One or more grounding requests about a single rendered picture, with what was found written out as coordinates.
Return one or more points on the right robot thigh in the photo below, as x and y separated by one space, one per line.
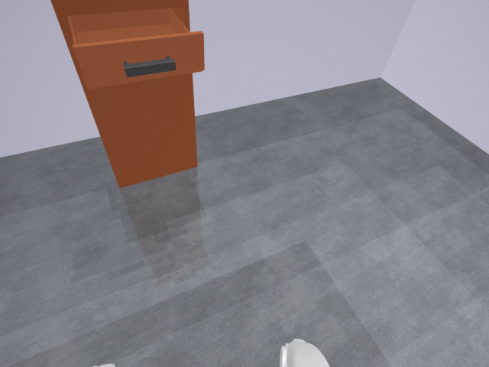
301 354

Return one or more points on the handle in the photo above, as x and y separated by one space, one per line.
149 67

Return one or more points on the drawer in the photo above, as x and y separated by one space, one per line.
102 42

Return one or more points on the cabinet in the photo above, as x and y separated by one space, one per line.
147 127

